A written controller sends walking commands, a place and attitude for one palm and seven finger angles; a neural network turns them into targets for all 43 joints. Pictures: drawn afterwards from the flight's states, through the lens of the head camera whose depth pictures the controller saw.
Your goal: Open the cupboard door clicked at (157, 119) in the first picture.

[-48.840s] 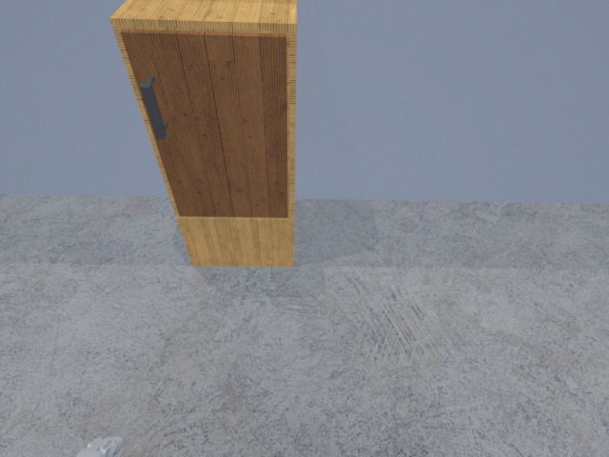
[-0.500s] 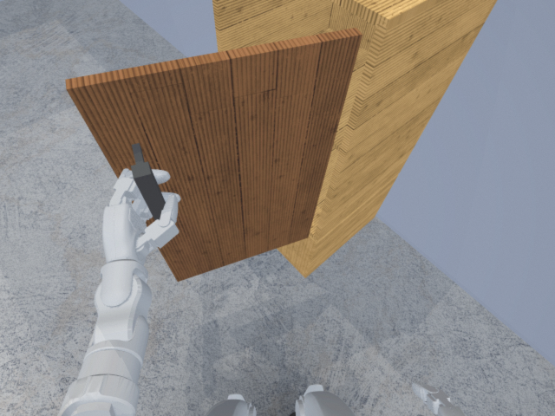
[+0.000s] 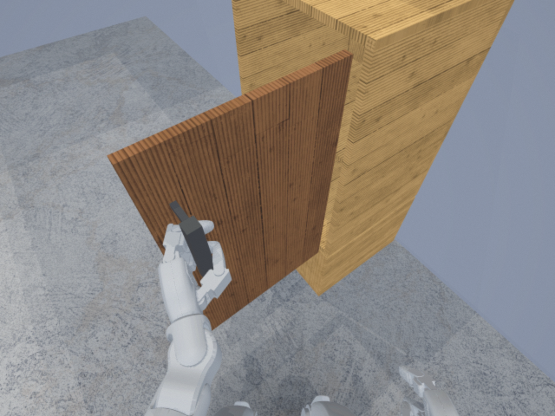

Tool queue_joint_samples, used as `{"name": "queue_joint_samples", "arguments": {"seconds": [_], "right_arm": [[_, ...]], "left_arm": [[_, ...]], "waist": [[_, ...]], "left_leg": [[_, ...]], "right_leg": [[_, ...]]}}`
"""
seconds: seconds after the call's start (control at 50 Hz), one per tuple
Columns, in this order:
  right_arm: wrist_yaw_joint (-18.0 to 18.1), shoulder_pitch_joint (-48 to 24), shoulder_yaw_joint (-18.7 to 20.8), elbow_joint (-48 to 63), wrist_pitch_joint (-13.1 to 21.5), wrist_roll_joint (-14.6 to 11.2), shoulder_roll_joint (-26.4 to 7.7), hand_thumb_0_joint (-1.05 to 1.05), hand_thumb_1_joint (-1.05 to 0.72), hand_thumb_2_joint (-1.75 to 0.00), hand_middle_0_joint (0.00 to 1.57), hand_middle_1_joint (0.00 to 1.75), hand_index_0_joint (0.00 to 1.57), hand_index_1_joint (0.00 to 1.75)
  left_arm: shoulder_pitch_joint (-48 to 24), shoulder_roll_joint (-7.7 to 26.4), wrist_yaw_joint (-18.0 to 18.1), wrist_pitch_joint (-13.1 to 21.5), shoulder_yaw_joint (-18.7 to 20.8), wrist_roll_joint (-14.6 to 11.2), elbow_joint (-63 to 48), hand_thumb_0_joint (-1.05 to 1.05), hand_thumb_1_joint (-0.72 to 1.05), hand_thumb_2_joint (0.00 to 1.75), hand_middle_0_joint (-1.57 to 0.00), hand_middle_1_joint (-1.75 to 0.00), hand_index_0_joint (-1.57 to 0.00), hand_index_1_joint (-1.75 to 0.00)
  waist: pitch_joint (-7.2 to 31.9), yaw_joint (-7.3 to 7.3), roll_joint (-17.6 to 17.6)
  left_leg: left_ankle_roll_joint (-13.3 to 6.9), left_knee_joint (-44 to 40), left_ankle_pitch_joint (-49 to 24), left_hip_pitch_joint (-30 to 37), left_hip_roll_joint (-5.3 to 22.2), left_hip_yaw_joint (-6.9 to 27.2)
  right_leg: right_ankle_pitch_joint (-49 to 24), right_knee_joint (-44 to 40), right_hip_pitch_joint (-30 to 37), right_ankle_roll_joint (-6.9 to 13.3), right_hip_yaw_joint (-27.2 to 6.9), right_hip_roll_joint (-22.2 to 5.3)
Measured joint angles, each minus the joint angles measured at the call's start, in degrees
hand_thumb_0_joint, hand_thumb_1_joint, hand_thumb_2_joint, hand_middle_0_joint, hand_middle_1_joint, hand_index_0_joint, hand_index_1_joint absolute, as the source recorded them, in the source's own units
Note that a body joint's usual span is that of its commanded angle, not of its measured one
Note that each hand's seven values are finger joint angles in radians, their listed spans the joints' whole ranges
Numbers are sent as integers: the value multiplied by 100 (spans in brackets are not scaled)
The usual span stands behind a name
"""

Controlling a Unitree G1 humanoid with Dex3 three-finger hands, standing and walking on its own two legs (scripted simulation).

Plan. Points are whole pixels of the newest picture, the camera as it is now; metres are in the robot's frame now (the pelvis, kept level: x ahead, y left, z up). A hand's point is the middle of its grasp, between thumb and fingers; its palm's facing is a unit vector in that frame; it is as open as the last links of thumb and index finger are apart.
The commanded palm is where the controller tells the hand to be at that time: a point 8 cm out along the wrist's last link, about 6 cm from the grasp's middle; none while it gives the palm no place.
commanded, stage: open thumb and fingers to let go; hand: left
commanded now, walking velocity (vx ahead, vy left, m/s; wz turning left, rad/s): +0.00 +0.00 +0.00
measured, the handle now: (193, 243) +0.36 +0.14 +0.04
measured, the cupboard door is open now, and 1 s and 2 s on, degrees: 92 95 98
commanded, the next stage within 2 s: slide the hand sideways off the handle in 0.92 s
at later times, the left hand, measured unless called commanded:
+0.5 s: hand (232, 272) +0.31 +0.08 +0.04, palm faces +0.39 -0.92 -0.01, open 10.1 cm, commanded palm +0.27 +0.13 +0.04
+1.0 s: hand (230, 276) +0.31 +0.08 +0.04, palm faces +0.33 -0.94 +0.00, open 14.5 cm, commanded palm +0.27 +0.13 +0.04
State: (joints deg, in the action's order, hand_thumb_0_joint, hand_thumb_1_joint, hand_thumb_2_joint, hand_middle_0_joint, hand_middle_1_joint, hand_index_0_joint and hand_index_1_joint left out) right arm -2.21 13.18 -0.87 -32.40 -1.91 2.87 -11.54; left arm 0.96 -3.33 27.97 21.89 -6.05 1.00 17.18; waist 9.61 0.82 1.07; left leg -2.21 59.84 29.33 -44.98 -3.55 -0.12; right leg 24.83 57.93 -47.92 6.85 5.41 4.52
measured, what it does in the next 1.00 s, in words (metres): stands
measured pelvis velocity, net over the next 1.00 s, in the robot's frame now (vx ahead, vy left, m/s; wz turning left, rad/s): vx -0.01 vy -0.01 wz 0.03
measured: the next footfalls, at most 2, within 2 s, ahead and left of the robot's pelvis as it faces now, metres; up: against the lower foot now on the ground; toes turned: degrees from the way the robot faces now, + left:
none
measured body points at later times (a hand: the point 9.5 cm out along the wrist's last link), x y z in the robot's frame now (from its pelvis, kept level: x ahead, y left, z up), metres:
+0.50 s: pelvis -0.01 -0.03 +0.00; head +0.06 -0.05 +0.44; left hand +0.28 +0.13 +0.04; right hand +0.18 -0.24 -0.11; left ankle +0.00 +0.10 -0.67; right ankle +0.03 -0.05 -0.67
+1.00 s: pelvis -0.01 -0.01 +0.00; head +0.05 -0.03 +0.44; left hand +0.28 +0.13 +0.04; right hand +0.17 -0.23 -0.11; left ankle +0.00 +0.10 -0.67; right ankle +0.03 -0.05 -0.67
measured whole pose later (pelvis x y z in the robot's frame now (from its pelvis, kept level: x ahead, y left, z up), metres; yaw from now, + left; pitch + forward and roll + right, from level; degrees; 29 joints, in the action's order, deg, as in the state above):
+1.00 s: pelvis -0.01 -0.01 +0.00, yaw +2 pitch +15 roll +1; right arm -1.2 10.4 -0.1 -33.7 0.6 2.7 -11.9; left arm -0.5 -2.5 27.3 22.8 -8.5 1.0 18.7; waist 9.0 0.6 1.3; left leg -1.1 60.1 28.4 -46.6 -4.3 1.6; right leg 24.8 58.4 -49.1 7.5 7.2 3.6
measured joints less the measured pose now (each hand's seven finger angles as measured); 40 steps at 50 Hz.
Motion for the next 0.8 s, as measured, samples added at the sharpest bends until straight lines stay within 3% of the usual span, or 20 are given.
{"name": "queue_joint_samples", "arguments": {"seconds": [0.14, 0.22, 0.28, 0.4, 0.62, 0.8], "right_arm": [[39, -85, 62, -15, 196, 31, -59, 1, -91, -90, 20, 30, 20, 30], [114, -278, 64, -92, 252, 38, -7, 1, -91, -90, 20, 30, 20, 30], [147, -412, 46, -134, 260, 18, 45, 1, -91, -90, 20, 30, 20, 30], [177, -477, 6, -161, 246, -18, 67, 1, -91, -90, 20, 30, 20, 30], [141, -317, 44, -201, 230, -24, -17, 1, -91, -90, 20, 30, 20, 30], [127, -260, 99, -188, 228, -25, -64, 1, -91, -90, 20, 30, 20, 30]], "left_arm": [[393, -193, 297, 24, -350, 227, -258, 0, 68, 76, -30, -132, -34, -134], [142, -51, 361, 79, -276, 340, -82, 0, 66, 77, -33, -132, -34, -133], [-83, 86, 282, 55, -175, 233, 51, 0, 61, 76, -34, -132, -35, -133], [-265, 144, 45, -21, 13, -79, 144, 0, 36, 66, -35, -129, -35, -130], [-174, 118, -154, 76, 65, -149, 157, 0, -26, 40, -31, -121, -33, -121], [-152, 82, -135, 108, -20, -109, 121, -1, -46, 32, -27, -94, -31, -95]], "waist": [[15, 21, -19], [-25, 18, -63], [-66, 27, -87], [-88, 15, -38], [-70, -12, -14], [-77, 0, -16]], "left_leg": [[107, -35, -52, -10, -29, 86], [178, 33, -74, -125, -34, 160], [225, 54, -94, -183, -30, 202], [275, -20, -141, -172, -26, 263], [268, -76, -132, -122, -45, 229], [216, -50, -122, -144, -53, 202]], "right_leg": [[19, 25, -14, 73, 83, -36], [24, 87, -111, 121, 168, -51], [14, 103, -159, 152, 214, -52], [-19, 23, -134, 159, 265, -50], [11, 21, -112, 165, 226, -65], [2, 27, -127, 144, 202, -72]]}}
